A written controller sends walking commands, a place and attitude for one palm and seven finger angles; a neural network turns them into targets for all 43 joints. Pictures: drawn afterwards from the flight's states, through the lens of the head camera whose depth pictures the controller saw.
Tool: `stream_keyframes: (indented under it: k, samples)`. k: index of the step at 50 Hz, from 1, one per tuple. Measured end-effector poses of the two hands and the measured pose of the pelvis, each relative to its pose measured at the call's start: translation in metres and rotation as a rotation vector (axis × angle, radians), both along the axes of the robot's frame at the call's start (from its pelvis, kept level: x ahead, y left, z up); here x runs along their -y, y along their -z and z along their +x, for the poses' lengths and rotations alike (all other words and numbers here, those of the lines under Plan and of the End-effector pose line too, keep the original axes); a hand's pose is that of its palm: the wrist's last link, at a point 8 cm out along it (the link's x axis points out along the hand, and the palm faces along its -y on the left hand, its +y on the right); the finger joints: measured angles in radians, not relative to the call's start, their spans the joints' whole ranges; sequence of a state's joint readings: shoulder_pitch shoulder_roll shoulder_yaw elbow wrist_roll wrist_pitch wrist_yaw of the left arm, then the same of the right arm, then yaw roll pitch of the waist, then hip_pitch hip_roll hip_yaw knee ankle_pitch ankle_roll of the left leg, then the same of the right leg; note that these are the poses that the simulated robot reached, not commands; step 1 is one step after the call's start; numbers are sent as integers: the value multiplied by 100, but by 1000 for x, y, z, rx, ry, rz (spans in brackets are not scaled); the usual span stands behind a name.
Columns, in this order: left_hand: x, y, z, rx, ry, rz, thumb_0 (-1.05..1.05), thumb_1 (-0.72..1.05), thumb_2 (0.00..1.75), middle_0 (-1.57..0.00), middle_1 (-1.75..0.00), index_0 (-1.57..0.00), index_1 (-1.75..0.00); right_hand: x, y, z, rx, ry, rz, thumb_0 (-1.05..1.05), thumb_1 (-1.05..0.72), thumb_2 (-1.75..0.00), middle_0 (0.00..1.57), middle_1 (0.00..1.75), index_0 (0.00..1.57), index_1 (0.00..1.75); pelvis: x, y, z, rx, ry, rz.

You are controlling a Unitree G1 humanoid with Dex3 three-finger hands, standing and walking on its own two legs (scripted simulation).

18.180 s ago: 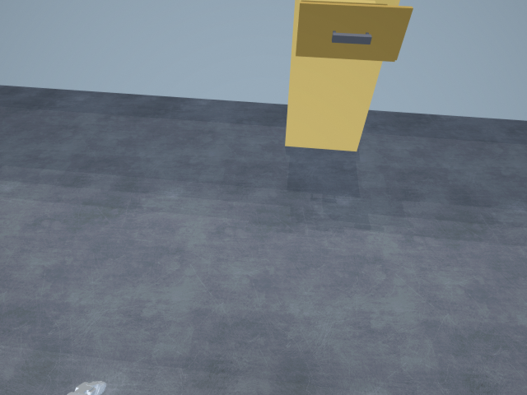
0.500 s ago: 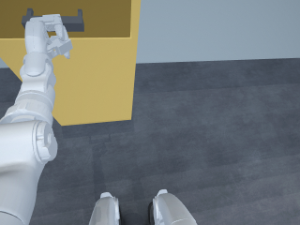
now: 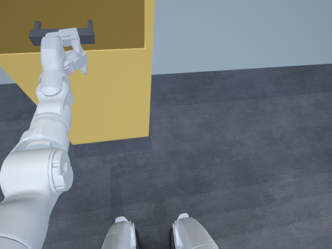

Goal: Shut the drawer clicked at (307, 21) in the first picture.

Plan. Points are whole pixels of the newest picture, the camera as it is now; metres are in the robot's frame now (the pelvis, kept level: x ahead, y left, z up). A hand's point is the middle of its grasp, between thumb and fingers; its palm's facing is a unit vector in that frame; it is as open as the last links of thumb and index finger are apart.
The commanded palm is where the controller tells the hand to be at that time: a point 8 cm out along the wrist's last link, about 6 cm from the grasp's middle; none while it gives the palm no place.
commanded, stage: pull the fist back off the drawer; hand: left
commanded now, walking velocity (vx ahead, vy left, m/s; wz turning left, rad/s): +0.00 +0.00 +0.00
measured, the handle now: (64, 30) +0.62 +0.18 +0.09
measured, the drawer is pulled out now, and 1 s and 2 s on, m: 0.00 0.00 0.00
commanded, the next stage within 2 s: draw the hand back to the body in 0.18 s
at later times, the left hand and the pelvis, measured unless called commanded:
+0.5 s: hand (73, 72) +0.48 +0.14 +0.11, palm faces +0.05 -1.00 -0.04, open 3.3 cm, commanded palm +0.43 +0.20 +0.12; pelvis +0.05 -0.02 +0.03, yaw +0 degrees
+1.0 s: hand (15, 131) +0.33 +0.19 +0.17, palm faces +0.23 -0.94 -0.25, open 3.3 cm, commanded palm +0.28 +0.24 +0.19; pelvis +0.04 -0.02 +0.07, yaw +2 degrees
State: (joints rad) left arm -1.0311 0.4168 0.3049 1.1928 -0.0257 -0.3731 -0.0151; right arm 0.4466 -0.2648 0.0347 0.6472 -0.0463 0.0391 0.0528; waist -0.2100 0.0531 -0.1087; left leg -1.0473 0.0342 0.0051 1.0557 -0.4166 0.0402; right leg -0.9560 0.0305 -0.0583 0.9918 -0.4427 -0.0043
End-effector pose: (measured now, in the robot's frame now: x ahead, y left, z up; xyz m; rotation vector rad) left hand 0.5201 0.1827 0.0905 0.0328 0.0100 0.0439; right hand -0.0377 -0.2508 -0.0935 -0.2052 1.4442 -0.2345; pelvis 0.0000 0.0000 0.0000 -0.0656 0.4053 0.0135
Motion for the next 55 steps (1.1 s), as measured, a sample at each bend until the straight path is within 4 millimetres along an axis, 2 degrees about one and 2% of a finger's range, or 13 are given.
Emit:
stream_keyframes:
  k: [5, 12, 17, 20, 29, 40, 47, 55]
  samples:
    - [3, 3, -7, -4, -9, -5, 2, 88, 91, -140, -160, -140, -160, 1, -2, 22, 38, 18, 18, 1, -90, -90, 20, 30, 20, 30, 1, -8, 14, 19, 18, 12]
    - [-4, 3, -19, 1, -23, 5, 2, 89, 90, -140, -160, -140, -160, 7, -3, 65, 102, 7, 34, 1, -90, -90, 20, 30, 20, 30, 6, -15, 30, 46, 17, 23]
    - [-5, -2, -23, 22, -15, 5, 2, 90, 90, -140, -160, -140, -160, 15, -2, 94, 138, -18, 32, 1, -90, -90, 20, 30, 20, 30, 11, -16, 36, 52, 8, 27]
    - [-6, -8, -33, 37, -6, 6, 2, 90, 90, -140, -160, -140, -160, 18, -5, 111, 178, -16, 38, 1, -90, -90, 20, 30, 20, 30, 13, -21, 41, 67, 14, 32]
    - [-24, -30, -88, 24, -24, 6, 2, 90, 90, -140, -160, -140, -160, 20, -27, 168, 353, -59, 53, 1, -90, -90, 20, 30, 20, 30, 20, -40, 52, 158, 7, 46]
    - [-40, -66, -161, 58, -4, 8, 2, 90, 90, -140, -160, -140, -160, 14, -58, 234, 608, -155, 57, 1, -90, -90, 20, 30, 20, 30, 21, -51, 48, 262, -23, 56]
    - [-47, -84, -209, 7, -135, 194, 2, 89, 90, -140, -160, -140, -160, -3, -81, 260, 695, -189, 60, 1, -90, -90, 20, 30, 20, 30, 20, -65, 43, 352, -18, 68]
    - [-61, -108, -251, 34, -244, 249, 2, 89, 90, -140, -160, -140, -160, -23, -93, 270, 732, -244, 88, 1, -90, -90, 20, 30, 20, 30, 18, -75, 41, 423, -21, 73]
